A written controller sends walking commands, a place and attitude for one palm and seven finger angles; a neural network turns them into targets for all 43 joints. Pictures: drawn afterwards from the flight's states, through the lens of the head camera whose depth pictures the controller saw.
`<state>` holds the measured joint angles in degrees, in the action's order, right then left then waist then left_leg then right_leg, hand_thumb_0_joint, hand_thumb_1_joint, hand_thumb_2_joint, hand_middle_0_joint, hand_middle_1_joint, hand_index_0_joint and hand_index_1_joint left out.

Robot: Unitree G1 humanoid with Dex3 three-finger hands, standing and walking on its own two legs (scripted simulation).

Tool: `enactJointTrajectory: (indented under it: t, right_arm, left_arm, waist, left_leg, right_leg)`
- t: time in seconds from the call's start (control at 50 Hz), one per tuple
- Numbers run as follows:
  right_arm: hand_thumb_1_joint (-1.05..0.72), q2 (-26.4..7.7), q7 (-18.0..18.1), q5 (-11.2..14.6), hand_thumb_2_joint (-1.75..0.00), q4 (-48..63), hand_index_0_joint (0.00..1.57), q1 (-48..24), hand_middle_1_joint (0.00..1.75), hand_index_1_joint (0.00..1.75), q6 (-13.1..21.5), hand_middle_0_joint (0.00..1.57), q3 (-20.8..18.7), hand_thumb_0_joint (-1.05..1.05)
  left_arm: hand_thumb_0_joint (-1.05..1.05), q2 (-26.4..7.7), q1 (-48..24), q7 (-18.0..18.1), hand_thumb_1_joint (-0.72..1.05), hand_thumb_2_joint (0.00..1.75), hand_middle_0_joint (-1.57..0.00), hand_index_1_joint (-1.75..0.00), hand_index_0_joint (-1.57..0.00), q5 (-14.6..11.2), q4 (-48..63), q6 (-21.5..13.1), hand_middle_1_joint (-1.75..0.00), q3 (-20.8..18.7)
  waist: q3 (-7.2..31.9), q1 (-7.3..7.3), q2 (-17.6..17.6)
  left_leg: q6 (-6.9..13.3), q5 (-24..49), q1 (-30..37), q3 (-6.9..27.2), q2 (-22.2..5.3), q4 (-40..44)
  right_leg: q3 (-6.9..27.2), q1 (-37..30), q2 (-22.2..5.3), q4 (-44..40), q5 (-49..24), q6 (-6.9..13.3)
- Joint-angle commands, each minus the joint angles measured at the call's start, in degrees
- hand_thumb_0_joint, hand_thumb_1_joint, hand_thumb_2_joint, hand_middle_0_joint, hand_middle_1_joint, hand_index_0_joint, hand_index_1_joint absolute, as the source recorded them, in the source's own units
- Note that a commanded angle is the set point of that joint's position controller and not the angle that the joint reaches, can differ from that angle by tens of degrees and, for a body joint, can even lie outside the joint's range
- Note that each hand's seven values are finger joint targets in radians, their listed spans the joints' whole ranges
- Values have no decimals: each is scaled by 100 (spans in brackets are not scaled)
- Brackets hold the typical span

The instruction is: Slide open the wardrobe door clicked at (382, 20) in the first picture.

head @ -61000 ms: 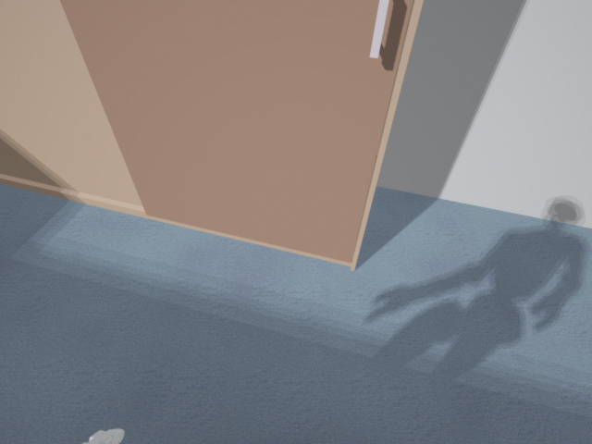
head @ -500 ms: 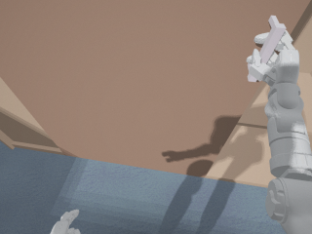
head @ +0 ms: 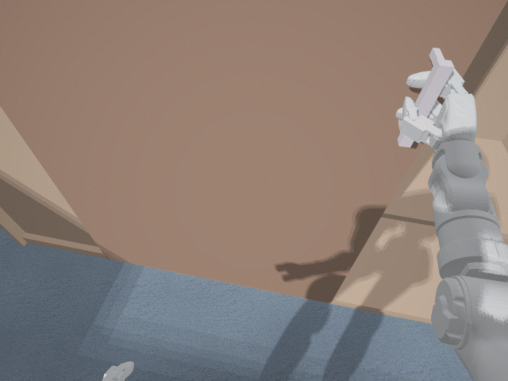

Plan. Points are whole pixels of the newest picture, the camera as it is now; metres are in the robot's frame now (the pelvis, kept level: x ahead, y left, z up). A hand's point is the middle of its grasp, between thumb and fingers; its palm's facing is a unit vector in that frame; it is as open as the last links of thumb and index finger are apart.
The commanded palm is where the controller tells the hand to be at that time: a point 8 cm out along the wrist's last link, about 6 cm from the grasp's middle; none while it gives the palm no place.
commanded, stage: loosen the grip on the handle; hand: right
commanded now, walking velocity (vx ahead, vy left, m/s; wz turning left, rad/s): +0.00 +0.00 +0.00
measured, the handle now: (420, 99) +0.51 -0.21 +0.21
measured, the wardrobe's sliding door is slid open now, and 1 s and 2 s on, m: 0.50 0.50 0.50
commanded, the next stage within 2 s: slip the hand off the handle in 0.54 s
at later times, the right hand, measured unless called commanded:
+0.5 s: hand (407, 125) +0.47 -0.19 +0.18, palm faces +0.18 +0.98 -0.12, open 13.9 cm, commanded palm +0.44 -0.24 +0.18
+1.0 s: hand (414, 125) +0.47 -0.20 +0.19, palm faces +0.14 +0.99 -0.10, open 14.2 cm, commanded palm +0.43 -0.29 +0.18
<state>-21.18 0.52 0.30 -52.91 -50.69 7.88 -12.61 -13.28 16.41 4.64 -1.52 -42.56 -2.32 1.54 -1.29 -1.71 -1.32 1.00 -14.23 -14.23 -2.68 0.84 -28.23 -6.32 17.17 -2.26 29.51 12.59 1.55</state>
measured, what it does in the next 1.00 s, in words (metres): stands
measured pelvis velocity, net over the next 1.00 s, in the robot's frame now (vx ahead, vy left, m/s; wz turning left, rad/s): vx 0.01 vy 0.00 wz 0.00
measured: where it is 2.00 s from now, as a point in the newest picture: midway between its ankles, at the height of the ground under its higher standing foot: outside the picture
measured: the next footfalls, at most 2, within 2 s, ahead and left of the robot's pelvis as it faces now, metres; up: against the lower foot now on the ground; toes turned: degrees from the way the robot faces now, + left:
none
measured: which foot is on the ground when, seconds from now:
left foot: down 0.00-1.00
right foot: down 0.00-1.00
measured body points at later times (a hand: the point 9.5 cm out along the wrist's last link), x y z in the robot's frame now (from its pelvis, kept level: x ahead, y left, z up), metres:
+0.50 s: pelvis +0.00 +0.00 -0.01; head +0.04 +0.00 +0.44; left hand +0.06 +0.28 -0.11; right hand +0.46 -0.24 +0.19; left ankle +0.01 +0.11 -0.74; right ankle +0.03 -0.10 -0.74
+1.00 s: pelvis +0.01 +0.00 -0.01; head +0.03 -0.01 +0.44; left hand +0.09 +0.26 -0.11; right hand +0.46 -0.26 +0.19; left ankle +0.01 +0.11 -0.74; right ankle +0.03 -0.10 -0.74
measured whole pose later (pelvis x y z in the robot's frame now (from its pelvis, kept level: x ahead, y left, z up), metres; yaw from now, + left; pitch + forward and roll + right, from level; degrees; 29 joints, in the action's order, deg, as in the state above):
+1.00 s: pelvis +0.01 +0.00 -0.01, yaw +0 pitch +5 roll +1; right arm -24.8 -5.7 1.6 -52.1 -47.9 9.7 -18.4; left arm -14.7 18.3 4.2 -2.2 -38.1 -4.6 1.9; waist 3.0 -4.8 0.5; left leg 1.0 -16.1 -21.2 -2.5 0.6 -32.3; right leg -6.2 23.9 -2.1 33.0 14.2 1.8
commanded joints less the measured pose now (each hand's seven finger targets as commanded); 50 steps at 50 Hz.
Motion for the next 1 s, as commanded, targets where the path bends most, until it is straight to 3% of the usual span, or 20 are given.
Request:
enactJointTrajectory:
  t: [0.0,0.02,0.04,0.06,0.12,0.14,0.18,0.24,0.32,0.34,0.36,0.38,0.48,0.6,0.62,0.68,0.8,0.86,0.88,0.98]
  right_arm:
    - [-54,-1030,-262,-64,-73,-225,45,-2941,140,140,-139,45,-599,0]
    - [-42,-1564,-258,174,-67,-22,45,-3058,140,140,75,45,-1122,0]
    - [-30,-1714,-227,235,-61,305,45,-2828,140,140,252,45,-1204,0]
    - [-17,-1622,-159,169,-55,480,45,-2797,140,140,429,45,-1002,0]
    - [19,-1233,-15,-247,-37,536,45,-2554,140,140,788,45,-278,0]
    - [31,-1491,10,-260,-32,564,45,-2454,140,140,832,45,-421,0]
    - [55,-1335,-48,-22,-20,723,42,-2707,137,137,880,42,-293,0]
    - [55,-1609,-158,286,-20,791,38,-3203,132,132,770,38,-453,0]
    - [55,-1576,-54,51,-20,1189,33,-3361,125,125,675,33,-224,0]
    - [55,-2059,6,-13,-20,832,32,-3027,123,123,665,32,-674,0]
    - [55,-1983,11,7,-20,1075,30,-3015,122,122,707,30,-580,0]
    - [55,-2039,28,100,-20,1099,29,-2873,120,120,734,29,-732,0]
    - [55,-1769,-36,248,-20,1332,25,-2656,115,115,607,25,-650,0]
    - [55,-1692,-18,254,-20,1474,25,-2500,115,115,407,25,-672,0]
    - [55,-1361,-3,257,-20,1287,25,-2542,115,115,369,25,-429,0]
    - [55,-1941,63,166,-20,1163,25,-2445,115,115,379,25,-860,0]
    - [55,-2491,-80,119,-20,1034,25,-2489,115,115,397,25,-1170,0]
    - [55,-2566,-165,178,-20,1049,25,-2178,115,115,392,25,-1254,0]
    - [55,-2554,-184,194,-20,1057,25,-2245,115,115,400,25,-1236,0]
    - [55,-2911,-190,236,-20,1126,25,-2020,115,115,457,25,-1469,0]
  left_arm:
    - [0,-1065,548,-117,90,90,-20,-30,-20,44,404,-792,-30,-558]
    - [0,-1201,378,-137,90,90,-20,-30,-20,97,397,-760,-30,-511]
    - [0,-1147,249,-169,90,90,-20,-30,-20,150,524,-780,-30,-493]
    - [0,-1077,172,-198,90,90,-20,-30,-20,146,609,-796,-30,-447]
    - [0,-1069,206,-321,90,90,-20,-30,-20,126,798,-797,-30,-448]
    - [0,-1125,168,-327,90,90,-20,-30,-20,87,846,-783,-30,-461]
    - [0,-1148,119,-273,90,90,-20,-30,-20,0,916,-782,-30,-466]
    - [0,-1190,123,-156,90,90,-20,-30,-20,-93,820,-847,-30,-418]
    - [0,-1122,246,-158,90,90,-20,-30,-20,-65,772,-898,-30,-398]
    - [0,-1172,364,-140,90,90,-20,-30,-20,-24,700,-869,-30,-419]
    - [0,-1164,332,-149,90,90,-20,-30,-20,-20,760,-841,-30,-395]
    - [0,-1169,380,-138,90,90,-20,-30,-20,-9,772,-814,-30,-409]
    - [0,-1141,493,-136,90,90,-20,-30,-20,-21,754,-738,-30,-445]
    - [0,-1069,458,-139,90,90,-20,-30,-20,-44,764,-664,-30,-399]
    - [0,-1023,456,-150,90,90,-20,-30,-20,-48,753,-661,-30,-372]
    - [0,-1079,487,-118,90,90,-20,-30,-20,-17,777,-601,-30,-360]
    - [0,-1052,432,-45,90,90,-20,-30,-20,-24,899,-505,-30,-296]
    - [0,-1009,347,-2,90,90,-20,-30,-20,-52,1000,-462,-30,-287]
    - [0,-1016,352,10,90,90,-20,-30,-20,-51,1012,-449,-30,-283]
    - [0,-1052,300,58,90,90,-20,-30,-20,-64,1094,-416,-30,-285]
  waist:
    - [2608,-323,797]
    - [2335,-146,72]
    - [2346,-27,-346]
    - [2131,-53,-529]
    - [1529,-290,388]
    - [1462,-273,512]
    - [1529,-329,706]
    - [1632,-357,521]
    - [1889,-318,-294]
    - [1835,-249,-113]
    - [1961,-272,-181]
    - [2044,-232,145]
    - [2165,-259,323]
    - [1998,-199,166]
    - [1771,-299,226]
    - [1736,-238,396]
    - [1930,-144,445]
    - [1988,-4,255]
    - [1924,-75,352]
    - [1877,33,347]
  left_leg:
    - [117,2222,-269,-75,-55,-140]
    - [96,1681,-467,33,-76,100]
    - [135,1370,-362,133,-111,176]
    - [152,1014,-454,168,-112,224]
    - [83,240,-903,132,-89,245]
    - [55,-139,-969,192,-101,297]
    - [35,-528,-850,273,-154,395]
    - [-12,-875,-775,496,-138,527]
    - [48,-435,-815,421,-121,351]
    - [56,-346,-772,393,-105,316]
    - [42,-173,-680,390,-104,281]
    - [39,35,-492,369,-98,273]
    - [-9,914,-330,306,-61,194]
    - [-6,1003,-414,254,-37,176]
    - [-7,892,-580,220,-32,199]
    - [-30,748,-526,252,-55,204]
    - [-55,742,-248,341,-106,153]
    - [-29,768,-142,344,-111,138]
    - [-44,752,-202,341,-110,157]
    - [-34,687,-101,344,-109,152]
  right_leg:
    - [554,-1126,66,-79,-2474,-67]
    - [551,-1227,48,-160,-1922,-89]
    - [487,-1222,78,-185,-1498,-77]
    - [453,-1068,104,-210,-1048,-45]
    - [481,-446,45,-213,-167,118]
    - [475,-294,56,-242,238,144]
    - [491,-237,73,-296,677,160]
    - [389,-175,144,-267,899,151]
    - [467,-402,161,-214,615,144]
    - [489,-265,153,-161,490,149]
    - [458,-276,167,-135,295,154]
    - [478,-245,144,-90,87,173]
    - [447,-412,136,4,-621,182]
    - [481,-465,148,-11,-744,149]
    - [499,-430,150,-12,-639,142]
    - [512,-246,143,18,-499,167]
    - [479,25,168,9,-388,160]
    - [436,10,174,3,-421,127]
    - [440,20,157,32,-389,152]
    - [414,109,155,38,-376,147]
